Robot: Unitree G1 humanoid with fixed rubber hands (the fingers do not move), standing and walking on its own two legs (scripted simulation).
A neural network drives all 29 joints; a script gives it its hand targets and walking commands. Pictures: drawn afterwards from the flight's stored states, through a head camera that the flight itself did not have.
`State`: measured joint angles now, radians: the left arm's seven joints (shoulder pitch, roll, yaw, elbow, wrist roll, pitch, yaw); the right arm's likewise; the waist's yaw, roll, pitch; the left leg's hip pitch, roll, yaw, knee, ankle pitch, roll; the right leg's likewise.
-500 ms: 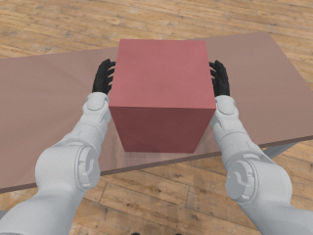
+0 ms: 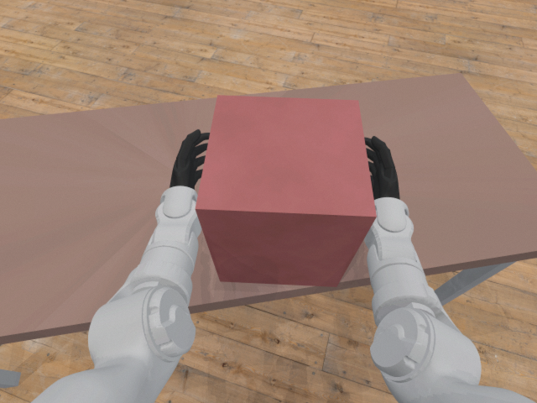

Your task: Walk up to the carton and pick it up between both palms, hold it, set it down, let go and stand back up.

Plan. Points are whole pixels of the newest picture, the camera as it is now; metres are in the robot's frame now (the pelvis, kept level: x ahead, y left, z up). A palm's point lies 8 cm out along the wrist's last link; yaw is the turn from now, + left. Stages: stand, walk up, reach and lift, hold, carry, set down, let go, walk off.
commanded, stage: reach and lift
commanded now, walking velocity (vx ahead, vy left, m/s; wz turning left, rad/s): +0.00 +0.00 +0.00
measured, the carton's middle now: (282, 199) +0.43 +0.00 +0.01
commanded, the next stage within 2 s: none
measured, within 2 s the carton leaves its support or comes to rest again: leaves its support in 1.14 s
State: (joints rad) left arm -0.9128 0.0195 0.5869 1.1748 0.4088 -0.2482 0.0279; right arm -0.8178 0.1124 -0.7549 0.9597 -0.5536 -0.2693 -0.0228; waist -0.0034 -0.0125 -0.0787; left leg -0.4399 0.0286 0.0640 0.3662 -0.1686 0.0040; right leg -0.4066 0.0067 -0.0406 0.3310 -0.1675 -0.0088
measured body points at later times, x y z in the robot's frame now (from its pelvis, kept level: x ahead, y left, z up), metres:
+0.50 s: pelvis +0.00 +0.00 +0.00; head +0.08 +0.01 +0.44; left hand +0.45 +0.15 +0.05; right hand +0.43 -0.15 +0.05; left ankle -0.01 +0.11 -0.74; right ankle -0.02 -0.11 -0.74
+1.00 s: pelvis +0.00 +0.00 +0.00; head +0.08 +0.02 +0.44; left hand +0.44 +0.15 +0.05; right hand +0.43 -0.15 +0.05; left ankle -0.01 +0.11 -0.74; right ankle -0.02 -0.11 -0.74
